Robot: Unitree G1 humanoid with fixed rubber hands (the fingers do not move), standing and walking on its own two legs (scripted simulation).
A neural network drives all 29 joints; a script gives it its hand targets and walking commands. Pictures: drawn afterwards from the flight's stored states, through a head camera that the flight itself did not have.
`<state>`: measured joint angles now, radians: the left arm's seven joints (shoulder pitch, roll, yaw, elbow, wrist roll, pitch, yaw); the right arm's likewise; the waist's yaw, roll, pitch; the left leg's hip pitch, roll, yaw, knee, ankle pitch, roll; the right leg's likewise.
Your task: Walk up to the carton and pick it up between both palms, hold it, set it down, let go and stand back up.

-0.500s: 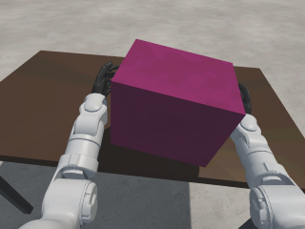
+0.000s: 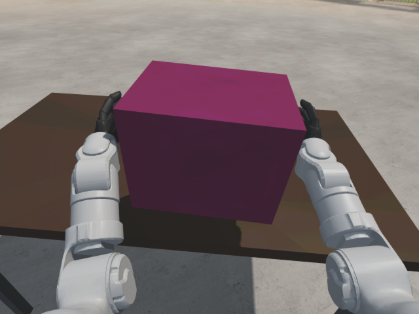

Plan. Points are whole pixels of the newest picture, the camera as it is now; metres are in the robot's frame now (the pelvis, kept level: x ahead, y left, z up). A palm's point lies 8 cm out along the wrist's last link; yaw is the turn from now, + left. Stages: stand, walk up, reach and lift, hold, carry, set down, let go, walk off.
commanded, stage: reach and lift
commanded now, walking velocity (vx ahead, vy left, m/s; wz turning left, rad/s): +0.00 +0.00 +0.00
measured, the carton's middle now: (210, 140) +0.41 -0.02 +0.18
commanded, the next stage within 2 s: hold in 1.56 s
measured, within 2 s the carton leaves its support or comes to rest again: neither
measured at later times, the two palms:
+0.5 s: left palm (108, 151) +0.35 +0.17 +0.21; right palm (314, 143) +0.34 -0.20 +0.21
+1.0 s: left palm (93, 132) +0.37 +0.19 +0.24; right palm (303, 122) +0.36 -0.18 +0.25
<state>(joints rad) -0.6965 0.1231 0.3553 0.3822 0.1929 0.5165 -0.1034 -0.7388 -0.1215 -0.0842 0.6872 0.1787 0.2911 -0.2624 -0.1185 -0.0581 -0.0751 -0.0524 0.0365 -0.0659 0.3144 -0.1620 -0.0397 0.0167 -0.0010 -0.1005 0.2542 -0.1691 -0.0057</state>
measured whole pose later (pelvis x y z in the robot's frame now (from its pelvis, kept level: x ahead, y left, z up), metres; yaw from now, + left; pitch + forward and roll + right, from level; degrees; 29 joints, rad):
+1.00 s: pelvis -0.01 +0.00 +0.00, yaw -1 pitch -5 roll -1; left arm -0.76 0.14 0.35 0.32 0.19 0.77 -0.07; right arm -0.89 -0.18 -0.06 0.72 0.23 0.50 -0.26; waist -0.08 -0.04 -0.11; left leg -0.10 0.04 -0.06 0.35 -0.17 -0.04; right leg -0.03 0.00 -0.09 0.28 -0.17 -0.01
